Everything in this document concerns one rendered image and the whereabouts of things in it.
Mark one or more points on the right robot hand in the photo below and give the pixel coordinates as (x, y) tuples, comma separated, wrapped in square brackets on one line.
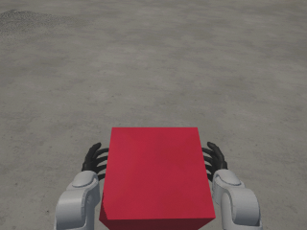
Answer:
[(216, 160)]

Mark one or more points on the right robot forearm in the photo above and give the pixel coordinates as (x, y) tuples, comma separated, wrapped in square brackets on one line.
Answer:
[(240, 207)]

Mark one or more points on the left robot hand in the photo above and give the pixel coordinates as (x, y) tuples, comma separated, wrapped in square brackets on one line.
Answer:
[(91, 161)]

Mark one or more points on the carton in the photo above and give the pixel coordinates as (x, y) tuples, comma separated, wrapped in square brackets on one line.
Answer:
[(156, 179)]

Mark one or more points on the left robot forearm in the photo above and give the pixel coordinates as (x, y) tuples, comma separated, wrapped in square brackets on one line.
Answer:
[(75, 209)]

